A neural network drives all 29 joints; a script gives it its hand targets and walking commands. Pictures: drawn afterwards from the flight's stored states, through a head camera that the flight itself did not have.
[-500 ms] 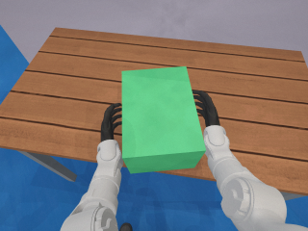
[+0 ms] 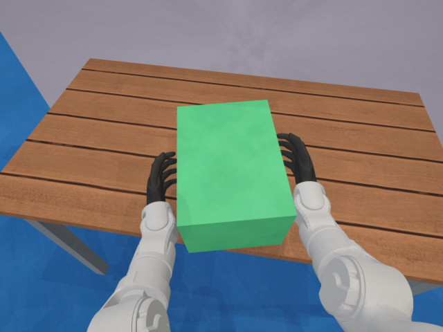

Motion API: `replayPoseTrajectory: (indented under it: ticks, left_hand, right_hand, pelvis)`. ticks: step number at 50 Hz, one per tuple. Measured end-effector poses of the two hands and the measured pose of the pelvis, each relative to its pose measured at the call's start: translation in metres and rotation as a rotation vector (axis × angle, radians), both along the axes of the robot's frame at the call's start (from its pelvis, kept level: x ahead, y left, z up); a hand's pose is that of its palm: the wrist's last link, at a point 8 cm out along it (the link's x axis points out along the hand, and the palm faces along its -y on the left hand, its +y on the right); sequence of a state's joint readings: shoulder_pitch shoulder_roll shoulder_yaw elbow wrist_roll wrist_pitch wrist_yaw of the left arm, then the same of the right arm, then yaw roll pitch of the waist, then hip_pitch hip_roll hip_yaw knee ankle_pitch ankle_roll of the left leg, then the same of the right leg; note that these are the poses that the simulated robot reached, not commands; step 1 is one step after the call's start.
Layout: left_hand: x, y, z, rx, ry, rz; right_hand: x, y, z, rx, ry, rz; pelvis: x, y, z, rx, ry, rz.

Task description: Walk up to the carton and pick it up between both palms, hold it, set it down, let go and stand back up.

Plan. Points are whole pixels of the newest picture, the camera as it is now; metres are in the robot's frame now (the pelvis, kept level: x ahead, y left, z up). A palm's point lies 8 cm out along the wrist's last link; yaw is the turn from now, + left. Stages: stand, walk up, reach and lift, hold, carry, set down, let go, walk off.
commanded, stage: reach and lift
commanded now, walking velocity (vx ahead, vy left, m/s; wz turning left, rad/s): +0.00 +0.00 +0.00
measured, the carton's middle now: (228, 175) +0.43 +0.02 +0.01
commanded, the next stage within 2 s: hold in 1.86 s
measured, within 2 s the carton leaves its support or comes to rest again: neither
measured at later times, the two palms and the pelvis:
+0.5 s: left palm (134, 189) +0.34 +0.17 +0.09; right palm (308, 161) +0.38 -0.10 +0.13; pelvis -0.02 +0.00 +0.01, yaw +0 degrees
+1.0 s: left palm (122, 171) +0.34 +0.18 +0.14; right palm (319, 152) +0.36 -0.10 +0.18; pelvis -0.03 +0.02 +0.01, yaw +1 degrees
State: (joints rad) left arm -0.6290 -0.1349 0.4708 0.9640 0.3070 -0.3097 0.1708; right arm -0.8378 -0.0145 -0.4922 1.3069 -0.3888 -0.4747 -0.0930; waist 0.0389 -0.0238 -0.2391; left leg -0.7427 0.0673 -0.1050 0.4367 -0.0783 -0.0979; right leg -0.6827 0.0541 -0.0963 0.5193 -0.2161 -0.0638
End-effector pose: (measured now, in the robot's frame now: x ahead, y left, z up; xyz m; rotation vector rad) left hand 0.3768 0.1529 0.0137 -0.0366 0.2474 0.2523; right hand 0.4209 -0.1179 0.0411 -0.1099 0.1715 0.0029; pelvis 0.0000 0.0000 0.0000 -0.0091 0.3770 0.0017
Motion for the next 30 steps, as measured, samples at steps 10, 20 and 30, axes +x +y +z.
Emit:
replayPoseTrajectory:
  ticks: [10, 20, 30]
  left_hand:
    - [-0.010, 0.004, 0.023, -0.036, 0.000, 0.003]
    - [-0.024, 0.013, 0.063, -0.049, -0.018, -0.008]
    - [-0.040, 0.024, 0.083, -0.075, 0.023, -0.033]
  right_hand:
    - [-0.010, 0.005, 0.029, 0.004, 0.003, -0.009]
    - [-0.027, 0.015, 0.075, 0.031, -0.011, -0.026]
    - [-0.047, 0.025, 0.099, 0.027, 0.028, -0.055]
  pelvis:
    - [-0.008, 0.002, 0.002, -0.003, -0.066, 0.000]
    - [-0.017, 0.003, 0.008, -0.001, -0.208, 0.004]
    - [-0.026, 0.006, 0.010, 0.002, -0.334, 0.010]
